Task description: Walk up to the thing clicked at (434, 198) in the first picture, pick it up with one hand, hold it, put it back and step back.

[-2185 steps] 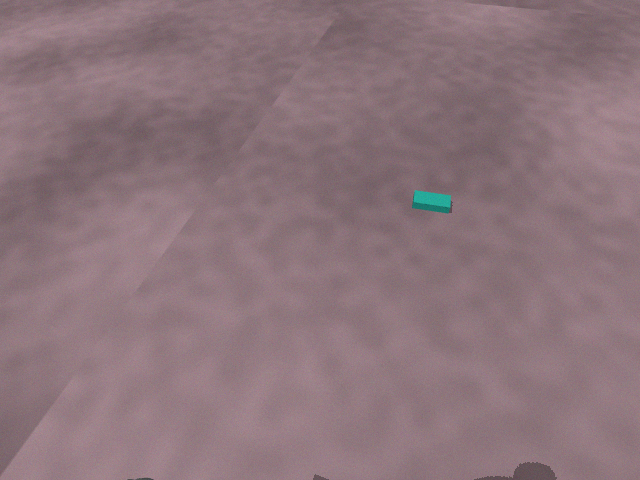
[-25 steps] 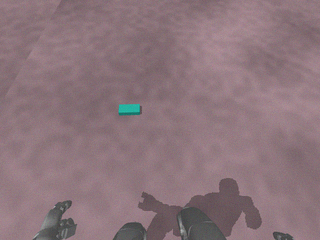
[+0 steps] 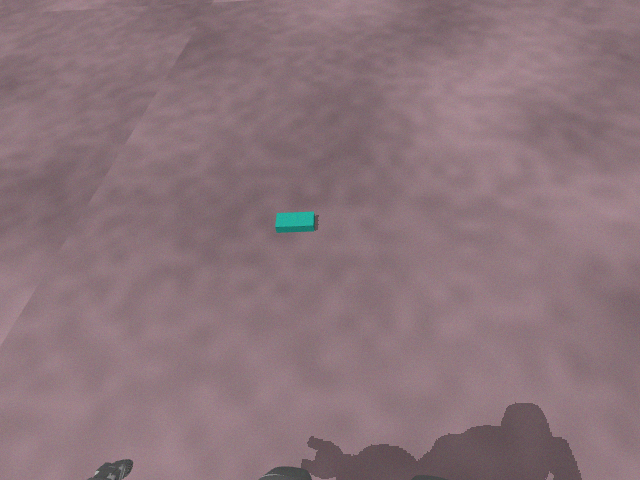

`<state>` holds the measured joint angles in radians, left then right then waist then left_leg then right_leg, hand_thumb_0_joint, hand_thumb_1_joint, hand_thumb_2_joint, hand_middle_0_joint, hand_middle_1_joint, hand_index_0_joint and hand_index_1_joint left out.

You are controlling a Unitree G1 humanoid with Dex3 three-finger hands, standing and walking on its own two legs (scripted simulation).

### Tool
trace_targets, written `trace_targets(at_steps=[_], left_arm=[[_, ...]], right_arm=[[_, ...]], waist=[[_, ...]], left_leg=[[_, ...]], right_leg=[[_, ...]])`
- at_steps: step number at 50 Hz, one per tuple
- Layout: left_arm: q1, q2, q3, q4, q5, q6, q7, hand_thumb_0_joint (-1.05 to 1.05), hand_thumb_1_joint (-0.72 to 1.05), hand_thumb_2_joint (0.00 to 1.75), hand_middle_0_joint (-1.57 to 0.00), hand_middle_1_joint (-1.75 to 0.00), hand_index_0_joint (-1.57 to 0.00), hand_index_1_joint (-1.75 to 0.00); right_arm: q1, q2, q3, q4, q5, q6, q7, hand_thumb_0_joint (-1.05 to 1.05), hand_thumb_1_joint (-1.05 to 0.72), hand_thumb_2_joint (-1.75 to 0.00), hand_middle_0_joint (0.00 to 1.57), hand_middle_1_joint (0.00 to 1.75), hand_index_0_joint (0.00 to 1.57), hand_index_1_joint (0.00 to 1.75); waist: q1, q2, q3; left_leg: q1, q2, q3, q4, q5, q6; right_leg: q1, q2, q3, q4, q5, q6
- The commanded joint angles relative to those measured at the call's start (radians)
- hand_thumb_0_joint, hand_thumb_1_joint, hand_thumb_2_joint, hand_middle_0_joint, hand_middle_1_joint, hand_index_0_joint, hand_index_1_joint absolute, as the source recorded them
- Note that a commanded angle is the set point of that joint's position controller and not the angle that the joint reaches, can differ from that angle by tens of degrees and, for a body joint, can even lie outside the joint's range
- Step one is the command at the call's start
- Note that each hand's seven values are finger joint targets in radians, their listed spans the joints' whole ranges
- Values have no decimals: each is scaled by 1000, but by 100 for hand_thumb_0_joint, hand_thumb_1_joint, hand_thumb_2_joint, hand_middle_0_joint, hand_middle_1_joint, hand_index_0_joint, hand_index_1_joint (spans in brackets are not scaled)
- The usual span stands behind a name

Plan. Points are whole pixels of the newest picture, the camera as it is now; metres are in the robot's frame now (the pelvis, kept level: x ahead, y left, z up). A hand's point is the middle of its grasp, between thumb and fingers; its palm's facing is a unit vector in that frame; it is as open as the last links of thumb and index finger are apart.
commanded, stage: step back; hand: left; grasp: from above
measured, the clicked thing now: (295, 222) +1.09 +0.25 -0.74
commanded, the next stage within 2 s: stand in 0.84 s
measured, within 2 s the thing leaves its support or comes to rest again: neither
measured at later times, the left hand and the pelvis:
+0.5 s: hand out of the picture +0.11 +0.24 -0.13, palm faces +0.03 -0.92 -0.39, open 7.4 cm; pelvis +0.03 -0.02 +0.00, yaw +1 degrees
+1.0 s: hand (169, 455) +0.15 +0.27 -0.14, palm faces +0.00 -0.94 -0.34, open 7.4 cm; pelvis +0.06 +0.01 +0.01, yaw +0 degrees
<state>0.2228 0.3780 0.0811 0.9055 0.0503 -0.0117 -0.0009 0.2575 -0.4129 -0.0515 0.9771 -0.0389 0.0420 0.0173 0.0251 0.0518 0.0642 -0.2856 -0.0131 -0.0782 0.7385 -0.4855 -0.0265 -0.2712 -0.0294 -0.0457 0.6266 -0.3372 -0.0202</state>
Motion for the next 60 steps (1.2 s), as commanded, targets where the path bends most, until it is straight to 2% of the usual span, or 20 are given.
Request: trace_targets(at_steps=[1, 2, 3, 4, 5, 8, 12, 15, 16, 17, 18, 19, 23, 28, 31, 33, 35, 40, 42, 60], left_arm=[[-41, 256, 47, -66, -14, -6, 3, 0, 90, 90, -20, -30, -20, -30], [-33, 205, 30, -74, -14, -6, 3, 0, 90, 90, -20, -30, -20, -30], [-40, 143, 12, -90, -29, -9, 1, 0, 90, 90, -20, -30, -20, -30], [-122, 217, 37, -85, -28, -9, 9, 0, 90, 90, -20, -30, -20, -30], [-151, 261, 44, -83, -20, -13, 8, 0, 90, 90, -20, -30, -20, -30], [-53, 224, 34, -45, -30, -24, -9, 0, 90, 90, -20, -30, -20, -30], [-73, 193, 32, -40, -31, -39, -13, 0, 90, 90, -20, -30, -20, -30], [50, 179, 34, 30, -29, -54, 7, 0, 90, 90, -20, -30, -20, -30], [80, 213, 46, 44, -23, -59, 15, 0, 90, 90, -20, -30, -20, -30], [99, 289, 66, 43, -9, -64, 24, 0, 90, 90, -20, -30, -20, -30], [34, 324, 65, 12, -14, -62, 24, 0, 90, 90, -20, -30, -20, -30], [-45, 335, 63, -10, -14, -58, 20, 0, 90, 90, -20, -30, -20, -30], [-102, 260, 43, -11, -21, -65, 22, 0, 90, 90, -20, -30, -20, -30], [-123, 246, 35, -3, -28, -55, 24, 0, 90, 90, -20, -30, -20, -30], [-126, 233, 22, 0, -46, -36, 25, 0, 90, 90, -20, -30, -20, -30], [-110, 192, 10, -12, -54, -29, 28, 0, 90, 90, -20, -30, -20, -30], [-130, 190, 7, 22, -60, -18, 30, 0, 90, 90, -20, -30, -20, -30], [-132, 223, 6, 57, -53, -26, 23, 0, 90, 90, -20, -30, -20, -30], [-124, 158, -28, 97, -56, -19, 13, 0, 90, 90, -20, -30, -20, -30], [-185, 190, -48, 172, -40, -35, 4, 0, 90, 90, -20, -30, -20, -30]], right_arm=[[-35, -141, -58, -72, 0, -76, -8, 0, -90, -90, 20, 30, 20, 30], [16, -167, -74, -54, -8, -83, -13, 0, -90, -90, 20, 30, 20, 30], [42, -246, -92, -53, -14, -88, -18, 0, -90, -90, 20, 30, 20, 30], [33, -331, -102, -66, -9, -83, -15, 0, -90, -90, 20, 30, 20, 30], [7, -322, -107, -70, -1, -82, -13, 0, -90, -90, 20, 30, 20, 30], [-74, -207, -73, -96, -5, -88, -13, 0, -90, -90, 20, 30, 20, 30], [-40, -219, -76, -87, 1, -82, -10, 0, -90, -90, 20, 30, 20, 30], [-105, -159, -48, -110, 21, -60, -12, 0, -90, -90, 20, 30, 20, 30], [-86, -105, -29, -116, 29, -56, -15, 0, -90, -90, 20, 30, 20, 30], [-69, -49, -11, -132, 35, -56, -19, 0, -90, -90, 20, 30, 20, 30], [-49, -99, -25, -114, 27, -42, -32, 0, -90, -90, 20, 30, 20, 30], [-16, -159, -46, -85, 22, -37, -36, 0, -90, -90, 20, 30, 20, 30], [-12, -147, -41, -38, 23, -43, -24, 0, -90, -90, 20, 30, 20, 30], [-33, -120, -33, -22, 17, -48, -23, 0, -90, -90, 20, 30, 20, 30], [-34, -115, -35, 5, 11, -57, -31, 0, -90, -90, 20, 30, 20, 30], [-46, -181, -50, 7, 5, -63, -40, 0, -90, -90, 20, 30, 20, 30], [-173, -219, -45, -14, 22, -59, -34, 0, -90, -90, 20, 30, 20, 30], [-194, -158, -21, 16, 24, -57, -36, 0, -90, -90, 20, 30, 20, 30], [-203, -159, -11, 26, 32, -67, -27, 0, -90, -90, 20, 30, 20, 30], [-247, -134, -3, 82, 30, -73, -12, 0, -90, -90, 20, 30, 20, 30]], waist=[[-10, -181, -51], [-32, -81, -103], [-43, 147, -100], [-75, 112, -21], [-76, 71, 50], [-22, 78, 66], [-50, 137, 12], [29, 74, -56], [40, -24, -86], [43, -232, -93], [25, -160, -83], [1, -139, -23], [-15, -137, 4], [-12, -212, -66], [-31, -190, -99], [-16, -52, -169], [4, 30, -130], [-5, 28, -146], [-5, 42, -141], [-28, -51, -70]], left_leg=[[111, -31, 83, -425, 142, 37], [269, 27, -33, -424, 201, 58], [344, 235, -385, -497, 74, 136], [205, 349, -546, -517, -161, 264], [79, 371, -528, -540, -221, 301], [153, 217, -254, -482, 14, 213], [101, 212, -174, -405, 242, 208], [-18, 142, -49, -184, 334, 141], [-103, 90, -17, -65, 255, 101], [-253, -38, 5, 119, 51, 53], [-202, -20, -43, 179, -118, 42], [-138, 8, -58, 222, -139, 39], [-113, 31, -65, 179, -5, 36], [-24, 42, 56, -77, 63, 20], [105, 20, 88, -285, 347, 29], [172, 162, -62, -265, 650, 88], [0, 243, -140, -271, 534, 181], [28, 146, -28, -260, 491, 81], [73, 160, -67, -336, 418, 71], [182, 139, 4, -467, 366, 33]], right_leg=[[62, -170, 206, -128, 12, -114], [-45, -135, 148, 15, 104, -70], [-272, 10, 34, 217, -47, -5], [-331, 12, 48, 281, -239, 2], [-282, -26, 101, 327, -230, -9], [-285, -23, 74, 235, -126, -6], [-104, 8, 19, 51, -90, 7], [172, 55, -21, -200, 133, 5], [278, -5, 85, -219, 170, -3], [319, -212, 415, -312, 143, -65], [175, -357, 560, -374, -67, -143], [32, -381, 594, -381, -194, -211], [4, -256, 319, -308, 86, -160], [63, -215, 186, -196, 383, -136], [51, -159, 121, -57, 551, -74], [16, -83, 70, 41, 442, -17], [102, -4, 42, 23, 102, -2], [147, -84, 108, -74, 329, -27], [132, -74, 98, -132, 254, -20], [136, -104, 117, -356, 196, 5]])
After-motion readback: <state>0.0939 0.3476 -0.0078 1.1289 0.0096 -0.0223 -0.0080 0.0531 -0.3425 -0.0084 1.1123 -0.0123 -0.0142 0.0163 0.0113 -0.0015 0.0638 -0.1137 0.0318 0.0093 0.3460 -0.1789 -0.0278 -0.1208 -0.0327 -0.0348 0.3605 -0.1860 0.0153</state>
